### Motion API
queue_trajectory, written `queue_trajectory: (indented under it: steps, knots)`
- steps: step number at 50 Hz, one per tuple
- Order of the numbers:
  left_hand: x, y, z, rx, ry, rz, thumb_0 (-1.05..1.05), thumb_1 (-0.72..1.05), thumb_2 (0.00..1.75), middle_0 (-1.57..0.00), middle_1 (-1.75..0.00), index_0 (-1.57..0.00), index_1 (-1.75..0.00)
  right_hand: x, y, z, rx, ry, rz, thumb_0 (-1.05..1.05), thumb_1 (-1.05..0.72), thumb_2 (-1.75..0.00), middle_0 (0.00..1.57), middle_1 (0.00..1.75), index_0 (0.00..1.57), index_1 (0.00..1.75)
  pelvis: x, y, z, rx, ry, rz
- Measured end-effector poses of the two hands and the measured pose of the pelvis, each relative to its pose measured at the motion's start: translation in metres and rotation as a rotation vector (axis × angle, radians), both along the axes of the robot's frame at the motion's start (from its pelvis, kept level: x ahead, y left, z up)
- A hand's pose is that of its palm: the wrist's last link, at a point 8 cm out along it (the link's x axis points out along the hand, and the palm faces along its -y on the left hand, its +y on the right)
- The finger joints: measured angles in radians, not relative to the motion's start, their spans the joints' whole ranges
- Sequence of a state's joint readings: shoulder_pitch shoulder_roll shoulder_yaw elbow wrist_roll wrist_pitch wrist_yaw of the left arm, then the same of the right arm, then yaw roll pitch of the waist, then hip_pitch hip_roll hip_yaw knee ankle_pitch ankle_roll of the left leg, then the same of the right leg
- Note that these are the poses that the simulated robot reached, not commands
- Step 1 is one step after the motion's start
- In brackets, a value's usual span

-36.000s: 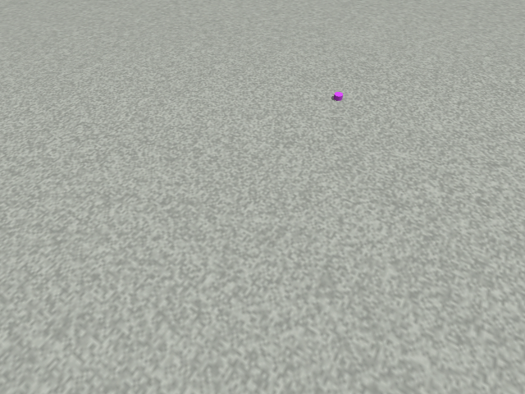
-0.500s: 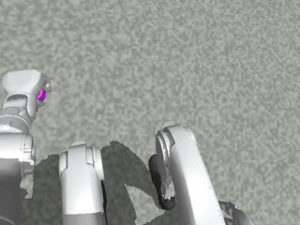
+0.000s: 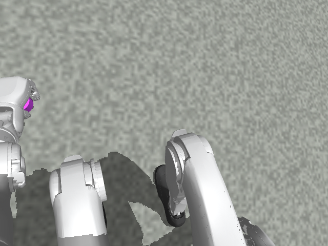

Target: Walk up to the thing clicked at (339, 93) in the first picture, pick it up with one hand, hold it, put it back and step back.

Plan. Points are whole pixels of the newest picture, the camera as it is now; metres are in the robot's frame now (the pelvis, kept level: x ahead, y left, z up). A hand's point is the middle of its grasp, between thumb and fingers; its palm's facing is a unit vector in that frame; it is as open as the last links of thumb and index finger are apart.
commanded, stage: rest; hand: left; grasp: from above
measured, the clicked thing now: (18, 102) +0.48 +0.28 -0.24
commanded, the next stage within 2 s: open in 1.20 s
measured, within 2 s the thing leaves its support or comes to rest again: rests again in 0.70 s
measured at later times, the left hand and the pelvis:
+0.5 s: hand (30, 108) +0.47 +0.25 -0.25, palm faces -0.46 -0.10 -0.88, open 6.4 cm; pelvis +0.00 +0.00 -0.01, yaw -3 degrees
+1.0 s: hand (30, 111) +0.46 +0.26 -0.27, palm faces -0.47 -0.11 -0.88, open 6.3 cm; pelvis +0.00 +0.01 -0.01, yaw -5 degrees
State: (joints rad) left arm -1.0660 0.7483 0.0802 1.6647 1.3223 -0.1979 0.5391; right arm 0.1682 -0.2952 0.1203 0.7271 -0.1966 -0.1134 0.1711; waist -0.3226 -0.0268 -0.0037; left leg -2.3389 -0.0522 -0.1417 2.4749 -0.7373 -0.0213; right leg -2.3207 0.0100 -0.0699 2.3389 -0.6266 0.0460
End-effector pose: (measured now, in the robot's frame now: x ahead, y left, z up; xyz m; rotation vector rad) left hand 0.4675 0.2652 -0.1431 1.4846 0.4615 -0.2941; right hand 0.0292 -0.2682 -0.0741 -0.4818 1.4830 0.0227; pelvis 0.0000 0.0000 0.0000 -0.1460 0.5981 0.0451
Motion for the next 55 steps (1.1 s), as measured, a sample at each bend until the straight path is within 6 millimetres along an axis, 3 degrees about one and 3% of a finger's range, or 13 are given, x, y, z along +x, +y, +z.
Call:
queue_trajectory:
  steps: [21,39,55]
  knots:
    - [0.005,-0.01,-0.042,-0.021,0.011,0.006,0.01,0.39,0.23,-0.71,-0.41,-1.04,-0.45,-0.014,0.011,0.004,0.063,0.068,0.055,0.0,-0.91,-0.9,0.2,0.3,0.2,0.3,0.003,0.003,-0.008,-0.034,-0.024,-0.023]
    - [0.002,-0.001,-0.059,-0.031,0.014,0.037,0.01,0.39,0.22,-0.7,-0.42,-1.05,-0.45,-0.015,0.013,0.018,0.049,0.066,0.116,0.0,-0.92,-0.9,0.2,0.3,0.2,0.3,-0.001,0.008,-0.011,-0.068,-0.059,-0.031]
    - [0.004,-0.005,-0.065,-0.022,0.005,0.023,0.01,0.39,0.22,-0.68,-0.46,-1.06,-0.48,-0.023,0.024,0.02,0.094,0.072,0.145,0.0,-0.92,-0.9,0.2,0.3,0.2,0.3,-0.004,0.01,-0.012,-0.087,-0.084,-0.04]
